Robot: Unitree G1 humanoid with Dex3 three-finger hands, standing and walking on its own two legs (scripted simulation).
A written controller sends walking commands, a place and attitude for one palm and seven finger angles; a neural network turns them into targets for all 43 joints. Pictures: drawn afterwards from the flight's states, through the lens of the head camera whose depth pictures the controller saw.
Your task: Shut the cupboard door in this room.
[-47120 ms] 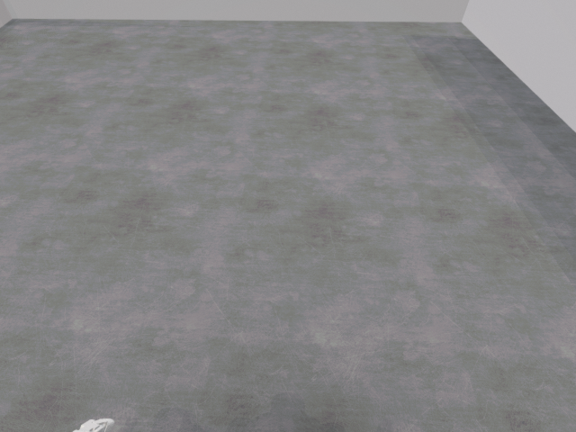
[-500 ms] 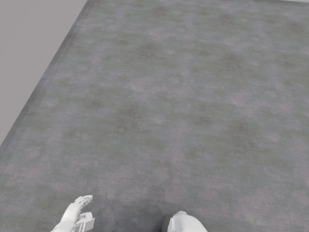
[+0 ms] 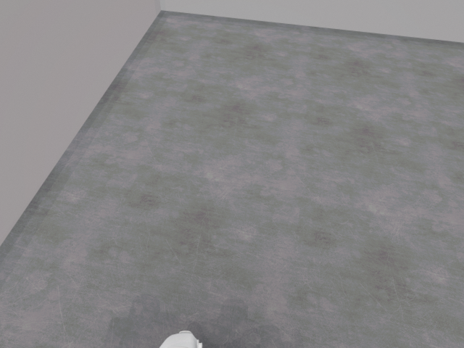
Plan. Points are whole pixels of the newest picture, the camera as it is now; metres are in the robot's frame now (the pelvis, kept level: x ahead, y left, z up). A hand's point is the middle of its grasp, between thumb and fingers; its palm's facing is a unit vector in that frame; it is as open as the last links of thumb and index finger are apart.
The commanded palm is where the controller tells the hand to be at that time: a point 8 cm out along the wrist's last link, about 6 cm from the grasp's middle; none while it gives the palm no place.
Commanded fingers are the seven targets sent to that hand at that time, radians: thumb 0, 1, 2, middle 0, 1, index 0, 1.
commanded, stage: walk around to get in front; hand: left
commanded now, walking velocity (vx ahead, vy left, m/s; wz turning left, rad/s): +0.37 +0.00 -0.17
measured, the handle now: out of the picture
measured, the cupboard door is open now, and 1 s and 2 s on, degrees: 91 91 91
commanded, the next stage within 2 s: walk to a spot facing it in 1.14 s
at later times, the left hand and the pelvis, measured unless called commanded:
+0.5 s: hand (183, 241) +0.36 +0.15 -0.16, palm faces -0.17 -0.96 -0.20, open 7.3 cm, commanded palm none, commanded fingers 0.00 0.90 0.90 -0.20 -0.30 -0.20 -0.30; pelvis +0.22 -0.02 +0.00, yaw -8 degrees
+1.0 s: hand (208, 234) +0.39 +0.10 -0.16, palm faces +0.02 -0.99 -0.15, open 7.3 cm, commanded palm none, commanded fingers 0.00 0.90 0.90 -0.20 -0.30 -0.20 -0.30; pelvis +0.42 -0.07 +0.01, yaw -4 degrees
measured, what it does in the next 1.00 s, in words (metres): walks ahead: left foot, then right foot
